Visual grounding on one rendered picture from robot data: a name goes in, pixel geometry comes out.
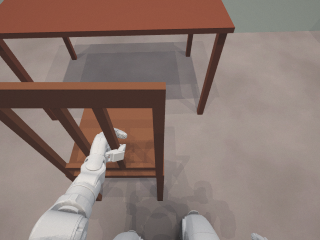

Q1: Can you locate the left robot upper arm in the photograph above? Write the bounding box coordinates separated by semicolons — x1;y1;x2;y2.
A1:
31;210;89;240

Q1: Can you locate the right robot shin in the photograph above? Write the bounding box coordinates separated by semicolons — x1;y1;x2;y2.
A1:
187;210;199;216

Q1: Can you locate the left robot forearm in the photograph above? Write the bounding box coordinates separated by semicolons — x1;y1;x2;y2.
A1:
28;154;106;240

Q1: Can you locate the table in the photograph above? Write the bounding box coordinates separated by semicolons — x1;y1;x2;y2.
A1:
0;0;235;121

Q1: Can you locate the right robot thigh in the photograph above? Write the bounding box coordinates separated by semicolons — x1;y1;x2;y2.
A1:
182;214;220;240

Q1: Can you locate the chair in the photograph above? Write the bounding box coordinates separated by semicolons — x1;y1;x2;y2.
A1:
0;82;166;201

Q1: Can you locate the left robot hand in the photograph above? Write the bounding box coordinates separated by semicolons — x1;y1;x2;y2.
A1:
89;128;127;163

